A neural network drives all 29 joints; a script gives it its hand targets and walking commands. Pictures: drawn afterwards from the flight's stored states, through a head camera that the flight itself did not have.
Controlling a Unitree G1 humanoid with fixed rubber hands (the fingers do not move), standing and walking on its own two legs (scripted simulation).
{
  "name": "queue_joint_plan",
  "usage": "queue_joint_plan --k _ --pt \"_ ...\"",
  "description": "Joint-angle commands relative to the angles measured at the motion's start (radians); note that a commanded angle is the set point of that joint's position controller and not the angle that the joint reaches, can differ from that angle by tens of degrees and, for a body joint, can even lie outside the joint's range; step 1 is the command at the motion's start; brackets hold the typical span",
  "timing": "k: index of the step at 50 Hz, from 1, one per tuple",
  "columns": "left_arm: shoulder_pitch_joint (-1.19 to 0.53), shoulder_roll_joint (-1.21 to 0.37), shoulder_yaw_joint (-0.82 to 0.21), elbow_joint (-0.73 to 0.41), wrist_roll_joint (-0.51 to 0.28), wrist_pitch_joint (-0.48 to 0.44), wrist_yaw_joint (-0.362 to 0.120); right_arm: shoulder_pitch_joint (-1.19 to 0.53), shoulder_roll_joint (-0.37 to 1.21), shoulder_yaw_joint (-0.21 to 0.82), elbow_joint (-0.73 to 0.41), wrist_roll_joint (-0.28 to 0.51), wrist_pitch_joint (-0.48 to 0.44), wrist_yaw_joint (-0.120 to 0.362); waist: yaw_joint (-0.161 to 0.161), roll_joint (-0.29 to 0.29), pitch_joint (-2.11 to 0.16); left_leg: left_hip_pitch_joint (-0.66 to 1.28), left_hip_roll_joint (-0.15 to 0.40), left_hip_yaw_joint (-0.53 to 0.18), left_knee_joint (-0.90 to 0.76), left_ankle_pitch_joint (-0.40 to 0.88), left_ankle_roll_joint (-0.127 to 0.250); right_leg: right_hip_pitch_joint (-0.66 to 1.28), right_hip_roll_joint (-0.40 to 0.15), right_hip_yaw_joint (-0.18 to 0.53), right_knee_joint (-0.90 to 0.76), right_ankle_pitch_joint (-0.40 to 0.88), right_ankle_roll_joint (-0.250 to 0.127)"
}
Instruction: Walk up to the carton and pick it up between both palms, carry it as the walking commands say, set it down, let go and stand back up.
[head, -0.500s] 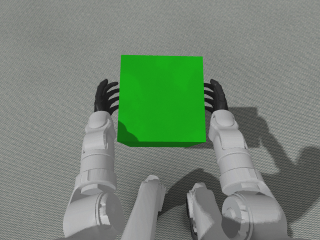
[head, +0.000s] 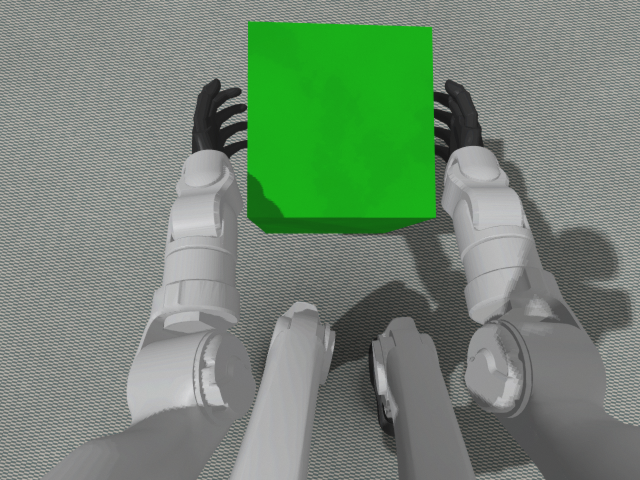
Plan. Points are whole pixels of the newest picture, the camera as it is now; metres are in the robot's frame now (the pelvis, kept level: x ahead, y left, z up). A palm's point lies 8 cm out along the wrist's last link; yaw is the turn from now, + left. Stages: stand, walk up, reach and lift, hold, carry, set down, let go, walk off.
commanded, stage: set down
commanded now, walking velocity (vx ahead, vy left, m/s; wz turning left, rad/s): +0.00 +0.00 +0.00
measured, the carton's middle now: (331, 151) +0.50 +0.07 -0.20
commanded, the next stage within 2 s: none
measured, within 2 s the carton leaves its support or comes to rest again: rests again in 1.50 s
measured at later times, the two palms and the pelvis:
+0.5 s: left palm (230, 157) +0.48 +0.21 -0.19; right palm (438, 153) +0.52 -0.08 -0.20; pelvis -0.01 -0.02 -0.06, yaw +1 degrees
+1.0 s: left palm (242, 162) +0.50 +0.21 -0.28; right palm (420, 153) +0.55 -0.07 -0.28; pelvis -0.01 -0.01 -0.11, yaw -1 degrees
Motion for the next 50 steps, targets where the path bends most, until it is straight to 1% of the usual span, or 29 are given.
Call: queue_joint_plan --k 1,3,4,6,7,12,14,15,18,19,20,22,25,28,30,32,33,34,36,37,39,40,42,43,44,45,46,47,50 --pt "-0.566 -0.94 -0.473 0.109 -0.106 0.01 -0.233 -0.709 0.862 0.396 -0.071 0.128 -0.063 0.244 0.04 0.099 -0.886 0.825 -0.006 0.091 -0.108 0.397 -0.03 0.185 0.053 -0.095 -0.086 0.169 -0.056" --pt "-0.614 -0.932 -0.526 0.082 -0.133 0.007 -0.236 -0.751 0.844 0.383 -0.081 0.122 -0.064 0.243 -0.019 0.117 -0.949 0.853 0.002 0.073 -0.079 0.413 -0.035 0.152 0.06 -0.107 -0.046 0.188 -0.048" --pt "-0.646 -0.879 -0.544 0.015 -0.14 -0.014 -0.233 -0.726 0.875 0.407 -0.066 0.134 -0.062 0.239 0.003 0.048 -0.98 0.848 -0.002 0.077 -0.07 0.452 -0.03 0.198 0.057 -0.115 -0.04 0.226 -0.034" --pt "-0.633 -0.919 -0.521 0.089 -0.138 0.0 -0.243 -0.742 0.839 0.388 -0.04 0.107 -0.062 0.236 -0.017 0.053 -0.91 0.772 -0.001 0.09 -0.05 0.405 -0.037 0.199 0.049 -0.101 -0.04 0.198 -0.042" --pt "-0.678 -0.864 -0.49 0.104 -0.116 0.012 -0.239 -0.738 0.853 0.346 0.029 0.091 -0.041 0.237 0.016 0.098 -0.903 0.728 -0.004 0.113 -0.07 0.283 -0.033 0.205 0.041 -0.096 -0.036 0.139 -0.049" --pt "-0.642 -0.826 -0.415 0.123 -0.108 0.007 -0.274 -0.813 0.869 0.398 -0.039 0.114 -0.041 0.217 0.066 -0.009 -0.936 0.579 -0.003 0.148 -0.003 0.338 -0.016 0.326 0.039 -0.084 -0.005 0.249 -0.016" --pt "-0.648 -0.802 -0.389 0.127 -0.097 0.005 -0.275 -0.766 0.883 0.359 0.021 0.09 -0.026 0.21 0.064 -0.05 -0.899 0.54 0.001 0.143 0.013 0.315 -0.01 0.298 0.036 -0.081 0.005 0.23 -0.017" --pt "-0.683 -0.819 -0.391 0.142 -0.108 0.014 -0.293 -0.788 0.856 0.352 0.016 0.075 -0.031 0.214 0.016 -0.033 -0.812 0.483 0.003 0.139 0.011 0.287 -0.014 0.276 0.03 -0.077 -0.011 0.222 -0.016" --pt "-0.72 -0.775 -0.409 0.09 -0.121 0.002 -0.302 -0.836 0.859 0.354 0.013 0.083 -0.031 0.19 0.029 -0.077 -0.95 0.512 0.004 0.145 0.058 0.303 -0.009 0.344 0.029 -0.088 0.038 0.247 -0.009" --pt "-0.735 -0.813 -0.428 0.123 -0.125 0.003 -0.302 -0.848 0.862 0.375 -0.025 0.109 -0.046 0.188 0.076 0.024 -0.936 0.516 0.003 0.159 0.07 0.322 -0.016 0.312 0.025 -0.059 0.042 0.248 -0.03" --pt "-0.694 -0.794 -0.407 0.121 -0.106 0.007 -0.298 -0.828 0.894 0.392 -0.004 0.113 -0.035 0.189 0.108 -0.013 -0.886 0.515 -0.003 0.157 0.053 0.351 -0.009 0.291 0.03 -0.072 0.039 0.264 -0.018" --pt "-0.774 -0.784 -0.433 0.079 -0.139 0.0 -0.305 -0.921 0.862 0.413 -0.087 0.138 -0.051 0.178 0.089 0.008 -0.983 0.504 -0.005 0.168 0.099 0.352 -0.014 0.325 0.041 -0.083 0.083 0.285 -0.02" --pt "-0.841 -0.771 -0.462 0.047 -0.182 -0.003 -0.319 -0.978 0.846 0.449 -0.119 0.139 -0.042 0.162 0.044 -0.082 -1.057 0.449 -0.001 0.168 0.135 0.358 -0.009 0.412 0.023 -0.085 0.114 0.336 -0.007" --pt "-0.8 -0.715 -0.437 0.118 -0.142 0.015 -0.325 -0.902 0.832 0.389 -0.016 0.118 -0.029 0.155 0.066 0.014 -0.932 0.346 0.008 0.192 0.135 0.27 -0.024 0.347 0.018 -0.071 0.117 0.281 -0.014" --pt "-0.809 -0.716 -0.392 0.153 -0.141 0.025 -0.329 -0.972 0.844 0.395 -0.017 0.121 -0.023 0.15 0.072 -0.051 -0.963 0.383 0.008 0.169 0.149 0.25 -0.004 0.368 0.021 -0.075 0.14 0.232 -0.021" --pt "-0.795 -0.732 -0.404 0.163 -0.134 0.042 -0.339 -0.887 0.838 0.342 0.047 0.105 -0.003 0.168 0.052 0.015 -0.914 0.398 0.012 0.172 0.135 0.245 -0.011 0.29 0.024 -0.098 0.145 0.213 -0.029" --pt "-0.813 -0.737 -0.392 0.131 -0.143 0.026 -0.343 -0.857 0.807 0.325 0.055 0.066 -0.007 0.178 0.016 -0.044 -0.857 0.317 0.011 0.163 0.182 0.279 -0.015 0.268 0.008 -0.085 0.147 0.258 -0.025" --pt "-0.867 -0.708 -0.388 0.121 -0.143 0.018 -0.337 -1.002 0.828 0.409 -0.071 0.135 -0.029 0.176 0.109 -0.03 -0.96 0.387 0.006 0.176 0.185 0.332 -0.01 0.283 0.017 -0.082 0.174 0.282 -0.025" --pt "-0.808 -0.724 -0.386 0.196 -0.149 0.03 -0.335 -1.042 0.792 0.402 -0.087 0.129 -0.037 0.176 0.052 -0.077 -0.903 0.355 0.011 0.147 0.186 0.331 -0.006 0.246 0.017 -0.123 0.205 0.281 -0.016" --pt "-0.871 -0.715 -0.406 0.11 -0.176 0.013 -0.33 -1.076 0.813 0.434 -0.108 0.16 -0.035 0.171 0.088 -0.081 -0.965 0.371 0.009 0.158 0.206 0.33 -0.003 0.29 0.021 -0.1 0.209 0.28 -0.024" --pt "-0.925 -0.702 -0.446 0.093 -0.186 0.019 -0.32 -1.007 0.81 0.396 -0.015 0.162 -0.025 0.177 0.063 0.013 -0.977 0.406 0.015 0.17 0.211 0.321 -0.013 0.235 0.022 -0.094 0.226 0.261 -0.035" --pt "-0.949 -0.697 -0.451 0.06 -0.2 0.014 -0.32 -0.966 0.815 0.375 0.005 0.139 -0.018 0.171 0.025 -0.026 -0.919 0.387 0.016 0.154 0.218 0.306 -0.014 0.207 0.024 -0.101 0.221 0.244 -0.035" --pt "-0.878 -0.692 -0.418 0.13 -0.17 0.014 -0.325 -0.947 0.799 0.373 0.053 0.135 -0.021 0.178 0.052 -0.056 -0.878 0.355 0.01 0.158 0.227 0.304 -0.01 0.207 0.028 -0.114 0.24 0.24 -0.025" --pt "-0.859 -0.695 -0.398 0.164 -0.159 0.021 -0.326 -0.918 0.786 0.347 0.087 0.117 -0.018 0.184 0.052 -0.017 -0.81 0.331 0.015 0.166 0.24 0.309 -0.008 0.147 0.026 -0.112 0.24 0.233 -0.034" --pt "-0.869 -0.72 -0.436 0.144 -0.163 0.022 -0.321 -1.042 0.746 0.376 -0.067 0.155 -0.044 0.189 0.052 0.069 -0.861 0.428 0.015 0.148 0.236 0.346 -0.015 0.074 0.033 -0.124 0.271 0.219 -0.042" --pt "-0.885 -0.681 -0.439 0.112 -0.155 0.017 -0.315 -0.961 0.769 0.361 0.026 0.158 -0.03 0.197 0.074 0.062 -0.894 0.496 0.013 0.15 0.242 0.389 -0.01 0.081 0.037 -0.123 0.268 0.227 -0.043" --pt "-0.92 -0.699 -0.486 0.07 -0.189 0.011 -0.306 -0.988 0.746 0.357 -0.009 0.174 -0.044 0.202 0.036 0.114 -0.898 0.498 0.021 0.141 0.26 0.405 -0.018 0.053 0.047 -0.129 0.292 0.231 -0.058" --pt "-0.894 -0.693 -0.445 0.119 -0.171 0.015 -0.306 -1.003 0.742 0.357 0.028 0.159 -0.034 0.201 0.052 0.039 -0.86 0.46 0.016 0.144 0.257 0.354 -0.012 0.069 0.036 -0.125 0.278 0.199 -0.053" --pt "-0.936 -0.695 -0.462 0.087 -0.213 0.001 -0.309 -1.024 0.724 0.377 0.018 0.164 -0.041 0.208 0.043 0.019 -0.747 0.326 0.016 0.138 0.272 0.343 -0.015 0.065 0.037 -0.125 0.304 0.231 -0.058"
